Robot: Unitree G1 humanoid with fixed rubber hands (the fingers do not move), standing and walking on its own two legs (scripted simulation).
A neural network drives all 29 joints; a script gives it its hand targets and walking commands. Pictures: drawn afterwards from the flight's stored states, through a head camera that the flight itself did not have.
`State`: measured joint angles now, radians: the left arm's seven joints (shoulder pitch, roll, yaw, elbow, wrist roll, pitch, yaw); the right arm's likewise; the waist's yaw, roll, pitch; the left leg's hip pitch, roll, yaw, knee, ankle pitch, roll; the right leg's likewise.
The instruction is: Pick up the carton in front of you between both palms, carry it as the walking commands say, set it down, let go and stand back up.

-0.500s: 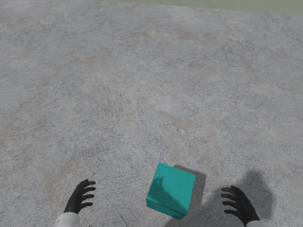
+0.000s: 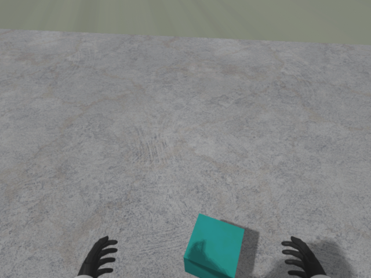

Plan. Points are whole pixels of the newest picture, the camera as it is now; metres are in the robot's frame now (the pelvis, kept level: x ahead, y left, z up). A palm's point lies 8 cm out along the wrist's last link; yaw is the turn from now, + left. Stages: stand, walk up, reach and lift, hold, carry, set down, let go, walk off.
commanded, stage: stand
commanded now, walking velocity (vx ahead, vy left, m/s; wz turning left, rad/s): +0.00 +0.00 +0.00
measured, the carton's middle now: (213, 251) +0.37 -0.09 -0.65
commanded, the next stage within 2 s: none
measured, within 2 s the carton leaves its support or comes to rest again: neither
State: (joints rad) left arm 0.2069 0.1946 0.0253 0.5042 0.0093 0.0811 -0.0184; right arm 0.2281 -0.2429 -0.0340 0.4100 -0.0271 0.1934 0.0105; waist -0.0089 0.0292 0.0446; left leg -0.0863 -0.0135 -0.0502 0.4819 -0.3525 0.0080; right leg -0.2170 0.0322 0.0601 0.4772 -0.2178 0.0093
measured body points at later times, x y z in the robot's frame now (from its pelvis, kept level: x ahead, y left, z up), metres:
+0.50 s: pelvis +0.02 -0.03 +0.00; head +0.03 -0.05 +0.45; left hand +0.12 +0.28 -0.09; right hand +0.16 -0.31 -0.12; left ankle -0.06 +0.12 -0.74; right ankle +0.03 -0.13 -0.74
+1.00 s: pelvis +0.01 -0.03 +0.00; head +0.01 -0.04 +0.45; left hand +0.10 +0.29 -0.10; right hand +0.13 -0.32 -0.12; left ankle -0.06 +0.12 -0.74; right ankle +0.03 -0.13 -0.74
